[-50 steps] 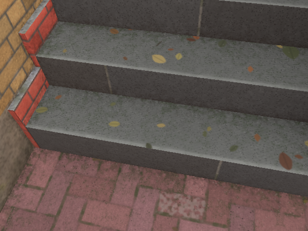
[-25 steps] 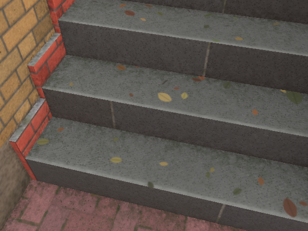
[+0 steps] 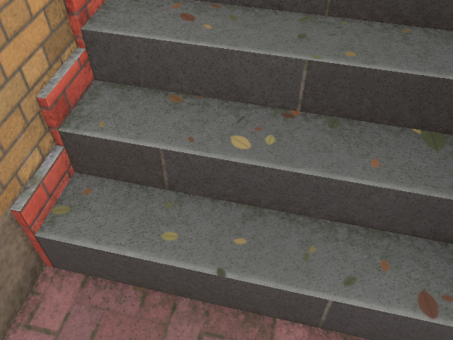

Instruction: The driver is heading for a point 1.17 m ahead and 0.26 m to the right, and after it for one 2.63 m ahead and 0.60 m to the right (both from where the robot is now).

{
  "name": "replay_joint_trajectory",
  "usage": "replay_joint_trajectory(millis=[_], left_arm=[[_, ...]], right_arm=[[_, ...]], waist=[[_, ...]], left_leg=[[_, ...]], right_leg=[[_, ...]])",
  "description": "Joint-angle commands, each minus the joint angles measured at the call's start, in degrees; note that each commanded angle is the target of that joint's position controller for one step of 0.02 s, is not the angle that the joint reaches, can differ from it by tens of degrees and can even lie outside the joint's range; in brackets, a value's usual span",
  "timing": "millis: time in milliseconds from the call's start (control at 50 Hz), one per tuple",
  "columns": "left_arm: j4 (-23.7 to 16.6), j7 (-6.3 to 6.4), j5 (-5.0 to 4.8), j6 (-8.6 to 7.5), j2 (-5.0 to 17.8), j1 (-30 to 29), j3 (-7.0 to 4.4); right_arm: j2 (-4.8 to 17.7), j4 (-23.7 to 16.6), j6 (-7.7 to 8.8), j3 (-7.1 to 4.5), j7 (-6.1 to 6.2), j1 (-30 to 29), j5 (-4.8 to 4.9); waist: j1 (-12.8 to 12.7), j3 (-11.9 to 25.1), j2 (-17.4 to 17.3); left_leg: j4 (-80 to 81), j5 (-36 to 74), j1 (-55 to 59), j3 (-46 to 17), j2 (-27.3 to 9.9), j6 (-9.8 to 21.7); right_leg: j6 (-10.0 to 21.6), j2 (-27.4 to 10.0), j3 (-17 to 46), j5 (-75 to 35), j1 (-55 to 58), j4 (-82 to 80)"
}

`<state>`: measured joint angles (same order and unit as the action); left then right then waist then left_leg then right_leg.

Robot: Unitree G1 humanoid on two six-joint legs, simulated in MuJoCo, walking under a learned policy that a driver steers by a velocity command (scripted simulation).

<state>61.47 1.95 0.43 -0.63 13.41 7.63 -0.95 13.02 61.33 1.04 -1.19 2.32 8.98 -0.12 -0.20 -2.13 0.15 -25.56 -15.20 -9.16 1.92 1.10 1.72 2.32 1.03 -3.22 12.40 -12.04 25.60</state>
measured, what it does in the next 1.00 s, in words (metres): walks ahead: left foot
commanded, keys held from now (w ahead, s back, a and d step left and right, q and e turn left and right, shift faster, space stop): no key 0.06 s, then w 0.94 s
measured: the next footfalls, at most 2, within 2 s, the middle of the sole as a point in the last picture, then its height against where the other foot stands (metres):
left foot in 0.80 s outside the picture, level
right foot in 1.34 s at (300, 253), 0.19 m higher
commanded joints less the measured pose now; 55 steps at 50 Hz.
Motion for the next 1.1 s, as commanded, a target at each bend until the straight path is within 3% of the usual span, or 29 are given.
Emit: replay_joint_trajectory(millis=[20, 80, 100, 140, 200, 220, 240, 300, 340, 360, 380, 400, 420, 460, 540, 620, 700, 760, 780, 800, 820, 840, 860, 900, 1000, 1020, 1040, 1060, 1100], left_arm=[[-1.6, 0.12, 0.02, -0.47, 6.2, 0.0, -0.99], [-0.7, 0.09, -0.03, -0.47, 5.9, 1.1, -0.94], [1.0, -0.08, 1.34, 0.04, 2.9, 5.7, -0.05], [0.0, -0.61, 1.41, 0.64, 5.7, 4.2, -0.86], [-1.9, -1.42, 1.32, -0.25, 4.2, 1.9, -0.74], [-3.3, -0.86, -1.78, -2.45, 7.8, -1.4, -1.97], [-3.4, -0.97, -1.84, -3.68, 6.4, -1.0, -1.75], [-2.5, -1.82, -2.03, -5.1, 2.8, 3.1, -1.05], [-0.5, -1.94, -1.83, -5.56, 4.1, 8.2, -1.68], [1.5, -1.77, -1.66, -5.84, 6.5, 14.5, -2.58], [3.9, -1.81, -2.05, -6.06, 12.6, 23.9, -4.6], [3.8, -2.19, -1.15, -6.56, 11.8, 25.4, -4.06], [2.9, -2.26, -0.35, -6.97, 8.2, 22.0, -2.87], [0.9, -2.77, -0.37, -6.86, 6.9, 16.8, -2.08], [0.2, -2.1, -0.19, -5.15, 4.7, 16.0, -0.46], [-0.4, -0.3, -0.21, -4.97, 8.0, 17.1, -0.72], [-0.5, -0.13, -1.04, -5.69, 10.3, 17.0, -2.07], [-1.6, -0.14, -0.41, -4.66, 9.5, 14.2, -2.7], [-2.6, -0.3, -0.43, -4.28, 9.3, 11.9, -2.71], [-4.2, -0.81, 0.38, -4.55, 8.5, 10.2, -2.18], [-4.6, -2.3, 1.65, -5.81, -1.1, 18.0, 0.24], [-2.6, -3.25, -1.14, -7.18, 4.3, 18.7, -0.9], [-4.9, -3.47, -2.51, -7.73, 7.6, 13.2, -1.71], [-6.9, -2.13, -1.57, -6.86, 7.6, 6.8, -1.95], [-8.6, -1.03, -1.0, -3.66, 2.0, 9.4, -0.92], [-6.2, -0.76, -1.6, -2.39, -1.8, 11.7, -0.26], [-8.4, -0.62, -2.27, -1.9, -2.2, 9.4, 0.15], [-14.3, -0.42, 3.97, -1.18, -2.2, -0.7, 0.52], [-18.3, -0.16, 3.74, -0.87, -3.9, -8.1, 1.2]], right_arm=[[6.3, -1.6, 0.38, -1.01, 0.22, 0.5, -0.03], [6.0, -0.8, 0.31, -0.99, 0.26, 1.8, 0.04], [3.1, 1.0, -0.33, 0.18, 0.11, 6.2, -1.38], [5.7, 0.0, -0.96, -0.46, -0.34, 5.0, -1.4], [6.4, -0.1, -0.24, -0.74, -0.6, 7.2, -0.94], [11.6, -1.6, 1.6, -2.73, 0.12, 4.6, 2.25], [12.0, -1.2, 2.52, -3.02, 0.17, 6.8, 2.4], [10.1, -1.4, 3.67, -3.17, -0.15, 7.3, 2.32], [8.6, -4.0, 4.01, -2.82, -0.7, 2.5, 2.2], [7.1, -6.1, 4.46, -2.32, -1.08, -1.1, 2.2], [4.7, -8.9, 5.82, -1.61, -1.4, -3.7, 1.42], [6.5, -9.5, 6.78, -1.94, -1.53, -3.4, 1.37], [7.4, -8.6, 7.13, -2.13, -2.18, -1.6, 2.35], [6.6, -8.2, 6.97, -2.09, -2.84, -0.9, 2.38], [4.7, -10.4, 5.57, -2.06, -3.42, -5.1, 0.97], [1.6, -16.1, 5.25, -0.26, -2.89, -17.4, 1.1], [5.3, -18.9, 5.25, -0.97, -3.22, -20.1, 1.9], [9.2, -15.6, 4.47, -2.89, -3.06, -5.2, 0.87], [10.6, -12.4, 4.36, -4.0, -2.86, 4.9, 0.81], [13.3, -9.4, 3.86, -5.04, -2.18, 16.1, 0.37], [16.4, -9.1, 3.81, -4.94, -2.14, 13.8, -0.88], [12.2, -8.3, 3.93, -4.3, -2.47, 15.2, -1.45], [9.6, -9.6, 4.49, -3.62, -2.57, 8.2, -0.18], [5.4, -11.3, 5.12, -1.89, -2.99, -0.6, -0.28], [5.0, -6.1, 5.17, -0.87, -3.0, 4.9, -0.51], [3.9, -3.3, 4.26, -0.56, -2.97, 11.3, -1.11], [3.3, -2.0, 3.77, -0.11, -2.77, 14.6, -0.26], [4.2, -1.8, 4.47, -0.55, -2.69, 15.5, -1.44], [4.4, 0.0, 5.12, -0.42, -2.36, 19.5, -2.64]], waist=[[0.0, 2.1, -0.4], [0.0, 3.4, -0.3], [-0.1, 3.7, -1.0], [0.2, -4.4, -0.9], [1.4, -5.3, -2.8], [1.4, -4.9, -3.7], [1.7, -1.8, -5.7], [-0.8, -4.8, -8.7], [-4.0, -4.7, -4.7], [-6.6, -3.7, 1.3], [-8.9, -0.3, 15.1], [-8.2, 1.6, 14.7], [-5.3, 0.4, 6.4], [-2.0, -0.9, 0.7], [-1.0, -1.5, 3.1], [-3.6, -4.4, 3.4], [-1.8, -2.3, 5.6], [5.6, 7.9, 9.7], [10.5, 11.6, 8.7], [14.2, 17.5, 3.4], [5.0, 20.1, -16.1], [7.7, 22.8, -12.3], [5.4, 11.9, -8.4], [1.4, 3.4, 0.3], [-2.4, 1.8, -4.0], [-0.8, 3.0, -7.9], [-0.4, 1.1, -6.7], [0.0, -1.5, -1.7], [2.4, -2.1, -4.1]], left_leg=[[4.4, 8.4, -2.7, -4.1, -3.9, 1.1], [4.4, 1.6, -2.4, -3.4, -3.2, 1.2], [6.2, -10.1, -2.2, -6.9, -5.1, 2.9], [6.8, -25.0, -6.8, -8.9, -4.8, 4.9], [9.7, -23.8, -2.9, -14.8, -7.8, 7.1], [8.6, -20.5, -2.3, -15.4, -9.5, 7.6], [10.4, -22.4, 0.8, -19.9, -12.7, 9.4], [13.8, -24.6, -3.3, -27.3, -18.4, 12.2], [7.6, -15.7, -8.9, -18.9, -13.1, 8.8], [-2.3, -6.0, -17.7, -10.9, -7.3, 5.6], [-22.8, -1.7, -30.1, 0.5, 1.2, 1.1], [-36.4, -14.7, -39.2, -2.8, 1.8, 0.4], [-44.2, -12.8, -42.5, -7.2, -1.6, 1.9], [-46.1, -4.0, -44.9, -6.5, -5.5, 3.4], [-37.0, 6.1, -36.5, -0.7, -7.0, 1.1], [-14.9, 15.1, -25.3, 4.0, -3.0, -1.1], [-4.6, 16.3, -22.2, 2.1, -1.5, 1.4], [-6.5, 12.1, -8.7, 1.7, 1.2, 5.5], [-2.9, 14.0, 3.0, 0.9, 0.8, 7.3], [-3.8, 15.6, 22.1, -7.2, -6.5, 9.4], [-2.6, 22.2, 35.6, -31.5, -21.6, 18.6], [6.7, 6.3, 32.7, -41.7, -22.3, 21.6], [10.6, -2.8, 22.0, -34.0, -20.3, 18.7], [16.3, 1.1, 2.6, -24.2, -17.0, 15.1], [17.8, 13.2, -8.5, -11.3, -13.1, 14.8], [15.8, 10.8, -6.7, -12.4, -14.4, 16.4], [15.9, -1.0, -4.6, -14.5, -15.5, 16.1], [15.3, -6.1, -7.5, -13.8, -13.6, 14.7], [14.3, -7.6, -3.5, -16.6, -14.8, 14.5]], right_leg=[[1.3, -3.9, 4.6, -8.2, 2.7, -3.4], [1.5, -3.3, 4.1, -1.0, 2.9, -3.6], [2.4, -5.4, 7.1, 11.2, 2.3, -5.2], [3.6, -4.4, 8.2, 26.2, -4.6, -5.3], [3.3, -3.2, 7.4, 19.8, -9.2, -1.6], [2.6, -1.2, 3.5, 14.0, -11.5, 3.2], [2.2, -0.7, 2.4, 11.7, -12.6, 7.1], [3.7, -2.2, 2.6, 11.1, -11.3, 10.4], [4.9, -1.6, 2.7, 10.1, -1.6, 2.3], [6.7, -4.8, 10.1, 11.6, 8.3, -2.9], [11.8, -14.4, 27.7, 7.2, 22.7, -10.7], [15.3, -22.2, 39.8, -2.0, 28.2, -13.2], [14.6, -22.7, 35.9, -7.9, 27.6, -11.4], [11.2, -19.8, 24.8, -18.1, 24.9, -11.7], [6.8, -11.9, 10.3, -29.7, 14.8, -16.0], [5.2, -8.3, 5.1, -32.2, 5.2, -19.6], [4.8, -11.7, 5.5, -41.4, 13.7, -16.1], [4.2, -12.9, 4.7, -62.4, 19.1, -1.2], [3.3, -11.0, 4.2, -60.3, 14.2, 9.2], [2.0, -7.5, 3.7, -40.0, -0.4, 25.3], [-0.7, 3.0, 3.4, 19.2, -24.4, 47.4], [0.8, 1.9, 11.2, 22.8, -29.9, 58.1], [1.6, -1.9, 9.2, 16.7, -34.0, 58.4], [0.8, -6.6, 6.8, 7.9, -29.0, 55.9], [-1.5, -8.5, 5.4, 4.7, -32.4, 62.7], [-3.2, -5.7, 0.7, 10.8, -39.0, 82.6], [-3.5, -7.2, 2.6, 12.5, -49.0, 90.5], [-2.0, -6.6, 1.5, 9.5, -51.6, 86.0], [-0.7, -5.0, 0.4, 11.3, -61.9, 95.9]])
Keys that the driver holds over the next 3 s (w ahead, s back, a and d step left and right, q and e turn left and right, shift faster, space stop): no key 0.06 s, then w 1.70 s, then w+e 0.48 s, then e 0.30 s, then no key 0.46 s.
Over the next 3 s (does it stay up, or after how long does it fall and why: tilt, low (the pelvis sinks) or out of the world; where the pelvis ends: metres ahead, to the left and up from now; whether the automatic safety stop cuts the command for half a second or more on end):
stays up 1.31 0.03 0.57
